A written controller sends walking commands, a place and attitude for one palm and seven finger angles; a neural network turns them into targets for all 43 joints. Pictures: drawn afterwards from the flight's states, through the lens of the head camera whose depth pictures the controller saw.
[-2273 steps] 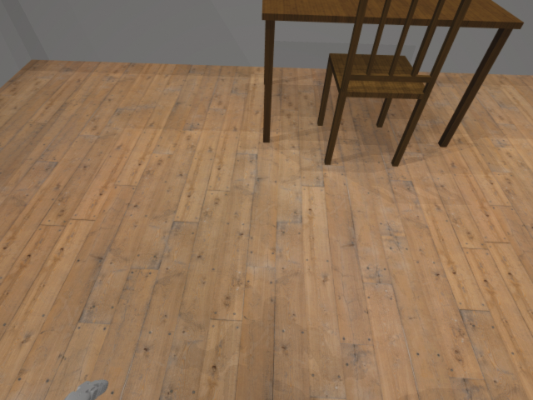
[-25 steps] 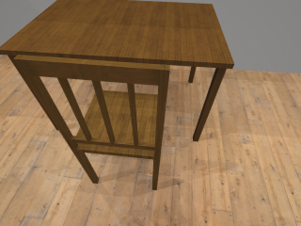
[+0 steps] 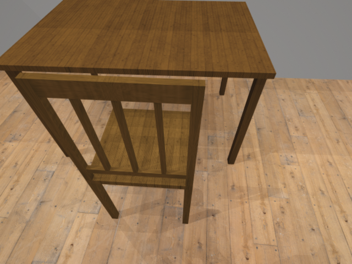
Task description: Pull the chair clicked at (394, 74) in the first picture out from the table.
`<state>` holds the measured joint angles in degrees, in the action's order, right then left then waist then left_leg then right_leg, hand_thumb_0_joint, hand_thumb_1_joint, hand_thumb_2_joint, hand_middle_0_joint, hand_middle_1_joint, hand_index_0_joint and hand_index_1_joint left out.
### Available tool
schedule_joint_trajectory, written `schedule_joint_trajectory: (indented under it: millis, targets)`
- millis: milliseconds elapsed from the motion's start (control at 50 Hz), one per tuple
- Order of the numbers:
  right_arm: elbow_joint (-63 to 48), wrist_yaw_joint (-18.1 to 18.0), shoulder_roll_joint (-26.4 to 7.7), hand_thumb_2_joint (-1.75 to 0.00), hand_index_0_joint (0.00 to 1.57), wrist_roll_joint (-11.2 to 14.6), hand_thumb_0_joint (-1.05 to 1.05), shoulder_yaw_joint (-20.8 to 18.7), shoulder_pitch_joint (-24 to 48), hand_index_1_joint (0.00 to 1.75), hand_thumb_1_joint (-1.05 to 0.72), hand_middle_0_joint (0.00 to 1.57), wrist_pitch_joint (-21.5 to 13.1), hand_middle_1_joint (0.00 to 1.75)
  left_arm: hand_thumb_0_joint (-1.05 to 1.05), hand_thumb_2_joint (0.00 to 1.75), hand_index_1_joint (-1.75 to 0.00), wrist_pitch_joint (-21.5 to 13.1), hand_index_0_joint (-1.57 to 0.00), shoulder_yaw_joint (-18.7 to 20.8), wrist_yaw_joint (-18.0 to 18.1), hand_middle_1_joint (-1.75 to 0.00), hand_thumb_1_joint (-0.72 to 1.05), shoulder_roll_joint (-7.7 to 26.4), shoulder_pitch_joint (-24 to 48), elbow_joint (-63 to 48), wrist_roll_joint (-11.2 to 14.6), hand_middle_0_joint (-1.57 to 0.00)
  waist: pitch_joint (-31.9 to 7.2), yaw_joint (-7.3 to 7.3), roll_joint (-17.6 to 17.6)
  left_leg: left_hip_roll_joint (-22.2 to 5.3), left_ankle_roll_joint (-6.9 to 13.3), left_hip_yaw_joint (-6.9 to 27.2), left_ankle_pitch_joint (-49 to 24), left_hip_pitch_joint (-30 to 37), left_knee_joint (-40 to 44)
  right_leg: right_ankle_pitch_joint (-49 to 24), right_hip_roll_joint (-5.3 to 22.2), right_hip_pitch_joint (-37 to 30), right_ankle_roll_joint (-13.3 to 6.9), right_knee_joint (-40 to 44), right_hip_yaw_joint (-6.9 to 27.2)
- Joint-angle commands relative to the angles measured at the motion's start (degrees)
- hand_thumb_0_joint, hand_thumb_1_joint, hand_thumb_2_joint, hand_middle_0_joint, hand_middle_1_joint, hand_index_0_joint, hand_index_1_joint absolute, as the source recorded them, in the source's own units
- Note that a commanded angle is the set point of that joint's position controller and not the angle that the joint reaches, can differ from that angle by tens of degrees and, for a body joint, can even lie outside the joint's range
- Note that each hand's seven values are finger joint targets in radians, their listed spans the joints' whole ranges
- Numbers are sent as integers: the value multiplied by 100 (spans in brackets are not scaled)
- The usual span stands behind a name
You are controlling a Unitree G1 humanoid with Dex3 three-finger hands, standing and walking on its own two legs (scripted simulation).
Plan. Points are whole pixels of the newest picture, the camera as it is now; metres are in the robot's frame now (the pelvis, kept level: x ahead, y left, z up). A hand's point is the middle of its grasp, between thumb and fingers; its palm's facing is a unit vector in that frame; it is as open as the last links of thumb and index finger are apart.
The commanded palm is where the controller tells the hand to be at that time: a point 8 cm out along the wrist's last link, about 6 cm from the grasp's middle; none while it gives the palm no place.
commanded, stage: come to a stop and stand still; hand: left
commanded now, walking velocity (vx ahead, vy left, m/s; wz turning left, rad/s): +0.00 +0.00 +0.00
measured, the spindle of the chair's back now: (127, 141) +0.46 +0.18 -0.04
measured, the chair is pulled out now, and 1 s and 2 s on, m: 0.21 0.21 0.21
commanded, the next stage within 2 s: look again from close up in 0.28 s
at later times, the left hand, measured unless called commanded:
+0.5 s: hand out of the picture -0.01 +0.15 -0.17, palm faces +0.04 -0.98 -0.20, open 7.4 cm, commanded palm none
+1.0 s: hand out of the picture -0.04 +0.12 -0.17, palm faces +0.04 -0.99 -0.16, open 7.4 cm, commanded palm none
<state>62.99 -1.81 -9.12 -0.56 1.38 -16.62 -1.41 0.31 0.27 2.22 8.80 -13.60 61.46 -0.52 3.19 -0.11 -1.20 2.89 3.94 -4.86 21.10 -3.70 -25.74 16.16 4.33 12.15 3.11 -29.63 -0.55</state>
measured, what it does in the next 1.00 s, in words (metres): stands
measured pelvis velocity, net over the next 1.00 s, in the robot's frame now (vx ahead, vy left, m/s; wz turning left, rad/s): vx -0.02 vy -0.03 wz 0.01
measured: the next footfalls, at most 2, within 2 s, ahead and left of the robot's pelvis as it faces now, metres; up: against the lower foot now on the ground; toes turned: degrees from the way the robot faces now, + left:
none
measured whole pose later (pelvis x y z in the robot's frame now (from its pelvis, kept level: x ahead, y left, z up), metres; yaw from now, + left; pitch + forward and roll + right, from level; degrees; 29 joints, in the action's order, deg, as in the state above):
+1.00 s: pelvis -0.02 -0.03 +0.01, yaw +0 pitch -2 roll +0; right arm 66.7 -1.7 -6.8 0.0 1.4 -17.6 -1.3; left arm -0.5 -0.6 2.0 6.6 -18.3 64.1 -0.8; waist 2.3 0.5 -0.2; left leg 0.2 1.2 -3.9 17.5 -4.0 -23.0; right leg 12.3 1.7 11.5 0.6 -25.3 -2.0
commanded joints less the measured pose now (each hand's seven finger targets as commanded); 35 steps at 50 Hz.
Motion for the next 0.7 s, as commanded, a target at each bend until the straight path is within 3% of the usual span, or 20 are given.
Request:
schedule_joint_trajectory:
  millis: [0,100,220,300,680]
  targets:
    - [-120,-68,-648,-90,20,-16,0,-138,-415,30,-90,20,-90,30,0,90,-30,-75,-20,99,48,-30,90,533,-421,-161,16,-20,-153,24,48,-874,-194,658,-3395,-272,423,-1964,142,-431,-452,-20,94]
    - [-54,-79,-623,-90,20,-12,0,-151,-412,30,-90,20,-79,30,0,90,-30,-78,-20,104,60,-30,90,522,-454,-119,16,-20,-211,20,69,-881,-190,624,-3466,-137,391,-2132,166,-437,-454,6,107]
    - [-1,-68,-535,-90,20,0,0,-141,-342,30,-90,20,-54,30,0,90,-30,-77,-20,84,44,-30,90,526,-472,-69,3,-20,62,27,145,-870,-161,606,-2767,-317,521,-1980,181,-373,-449,204,162]
    - [39,-60,-530,-90,20,1,0,-127,-341,30,-90,20,-65,30,0,90,-30,-100,-20,71,43,-30,90,502,-530,-32,-2,-20,-20,17,181,-856,-174,598,-2502,-265,550,-2080,223,-386,-466,282,225]
    - [186,-30,-370,-90,20,30,0,-75,-380,30,-90,20,-50,30,0,90,-30,-130,-20,7,14,-30,90,409,-775,91,-9,-20,267,36,134,-845,-193,585,-1357,-519,780,-1329,208,-185,-481,732,326]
